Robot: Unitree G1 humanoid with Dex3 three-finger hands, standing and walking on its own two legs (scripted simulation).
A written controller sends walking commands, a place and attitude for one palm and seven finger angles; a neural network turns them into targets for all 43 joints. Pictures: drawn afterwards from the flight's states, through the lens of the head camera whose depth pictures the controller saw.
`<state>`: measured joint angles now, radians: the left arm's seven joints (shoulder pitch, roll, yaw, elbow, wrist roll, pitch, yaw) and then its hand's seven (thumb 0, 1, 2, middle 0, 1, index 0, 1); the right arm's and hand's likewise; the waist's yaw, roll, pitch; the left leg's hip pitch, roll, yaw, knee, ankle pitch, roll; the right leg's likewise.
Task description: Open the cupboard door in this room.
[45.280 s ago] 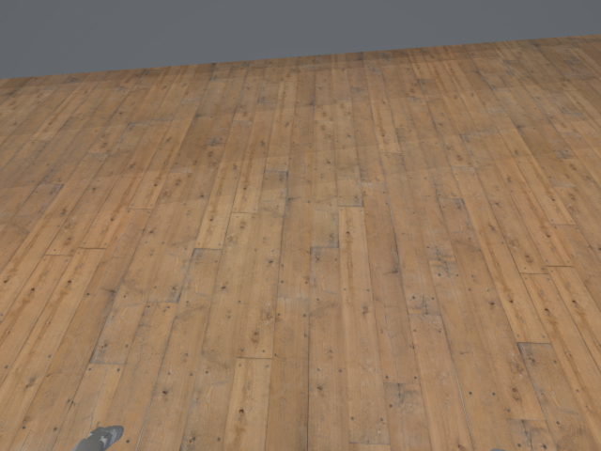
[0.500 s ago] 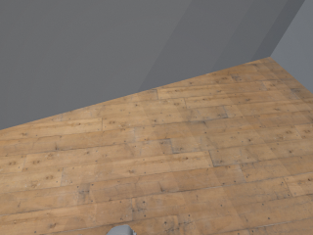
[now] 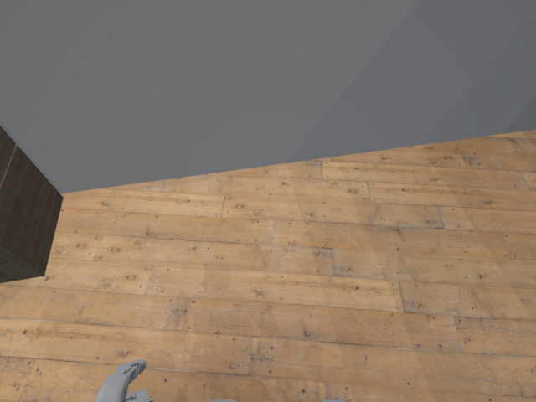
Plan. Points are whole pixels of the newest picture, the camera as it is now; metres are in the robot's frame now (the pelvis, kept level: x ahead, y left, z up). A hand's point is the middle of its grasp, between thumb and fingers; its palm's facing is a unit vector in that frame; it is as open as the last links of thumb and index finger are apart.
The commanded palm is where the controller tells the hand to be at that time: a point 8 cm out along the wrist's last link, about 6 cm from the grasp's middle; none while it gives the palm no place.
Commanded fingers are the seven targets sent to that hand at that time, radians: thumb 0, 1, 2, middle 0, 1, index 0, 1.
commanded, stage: turn to face it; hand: left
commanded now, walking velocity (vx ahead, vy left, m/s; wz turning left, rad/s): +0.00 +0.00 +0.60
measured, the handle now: out of the picture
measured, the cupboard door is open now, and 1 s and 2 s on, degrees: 49 49 49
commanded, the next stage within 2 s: take the last steps up to it in 1.56 s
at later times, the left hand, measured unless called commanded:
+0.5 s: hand out of the picture -0.06 +0.22 -0.19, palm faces +0.38 -0.89 -0.24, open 7.4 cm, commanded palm none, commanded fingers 0.00 0.90 0.90 -0.20 -0.30 -0.20 -0.30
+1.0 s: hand out of the picture +0.00 +0.22 -0.15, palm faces +0.54 -0.80 -0.28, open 7.4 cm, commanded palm none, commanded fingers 0.00 0.90 0.90 -0.20 -0.30 -0.20 -0.30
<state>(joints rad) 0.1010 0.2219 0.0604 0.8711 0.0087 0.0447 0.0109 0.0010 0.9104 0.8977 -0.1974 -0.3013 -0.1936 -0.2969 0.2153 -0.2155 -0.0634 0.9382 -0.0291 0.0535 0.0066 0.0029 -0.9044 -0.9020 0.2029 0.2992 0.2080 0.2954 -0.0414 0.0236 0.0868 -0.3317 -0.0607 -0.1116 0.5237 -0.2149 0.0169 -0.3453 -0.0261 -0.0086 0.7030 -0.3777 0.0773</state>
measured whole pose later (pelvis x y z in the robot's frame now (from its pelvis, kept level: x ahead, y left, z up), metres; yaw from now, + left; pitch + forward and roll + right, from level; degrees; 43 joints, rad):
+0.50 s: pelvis -0.01 +0.01 -0.02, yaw +21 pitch +0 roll +0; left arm 0.26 0.25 0.07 0.93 0.02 0.04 0.01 0.00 0.91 0.90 -0.20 -0.30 -0.20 -0.30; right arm 0.08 -0.25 -0.07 0.91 -0.02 0.05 0.03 0.00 -0.91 -0.90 0.20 0.30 0.20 0.29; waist 0.01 -0.05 0.11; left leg -0.32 0.00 0.07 0.64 -0.29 0.01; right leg -0.28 -0.20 -0.24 0.78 -0.47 0.06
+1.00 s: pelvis +0.00 -0.02 -0.01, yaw +35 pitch +1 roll +0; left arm 0.11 0.20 0.04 0.86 0.02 0.01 0.02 0.00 0.91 0.90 -0.20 -0.30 -0.20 -0.30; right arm 0.21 -0.24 -0.08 0.95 -0.02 0.07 0.01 0.00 -0.91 -0.90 0.20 0.30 0.21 0.30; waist -0.04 0.05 0.10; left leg -0.41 -0.07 -0.13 0.76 -0.42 -0.02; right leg -0.27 -0.02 -0.05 0.57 -0.31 0.01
